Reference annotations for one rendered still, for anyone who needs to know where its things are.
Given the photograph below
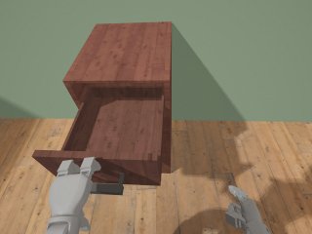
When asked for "left robot forearm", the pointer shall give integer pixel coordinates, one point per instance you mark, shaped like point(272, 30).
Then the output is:
point(64, 224)

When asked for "robot left hand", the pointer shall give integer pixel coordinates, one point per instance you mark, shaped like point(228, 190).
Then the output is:
point(70, 190)

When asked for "robot right hand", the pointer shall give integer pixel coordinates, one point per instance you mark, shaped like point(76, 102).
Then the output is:
point(247, 211)

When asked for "right robot forearm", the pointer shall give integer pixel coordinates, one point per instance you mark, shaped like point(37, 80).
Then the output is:
point(256, 227)

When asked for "cabinet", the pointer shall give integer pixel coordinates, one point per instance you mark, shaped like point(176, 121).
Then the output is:
point(127, 54)

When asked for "drawer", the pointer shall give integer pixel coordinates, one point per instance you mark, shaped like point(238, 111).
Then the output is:
point(123, 128)

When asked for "handle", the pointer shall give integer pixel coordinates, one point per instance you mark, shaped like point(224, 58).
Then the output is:
point(108, 188)

